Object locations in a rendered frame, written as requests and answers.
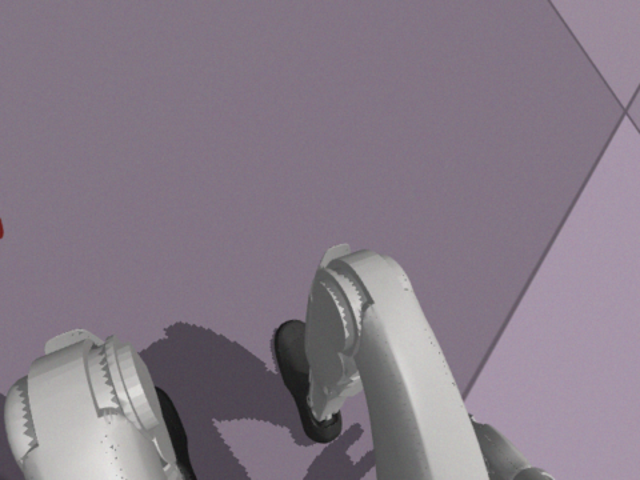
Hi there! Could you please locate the right robot foot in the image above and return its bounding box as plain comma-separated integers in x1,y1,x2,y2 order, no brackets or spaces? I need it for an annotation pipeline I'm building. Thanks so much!
274,320,342,443

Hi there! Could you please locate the left robot foot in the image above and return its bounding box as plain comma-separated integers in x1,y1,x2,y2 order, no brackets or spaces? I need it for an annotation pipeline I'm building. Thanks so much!
154,386,197,480

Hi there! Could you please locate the right robot hand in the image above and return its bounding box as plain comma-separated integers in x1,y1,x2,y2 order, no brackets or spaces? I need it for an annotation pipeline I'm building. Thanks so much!
468,413,533,480

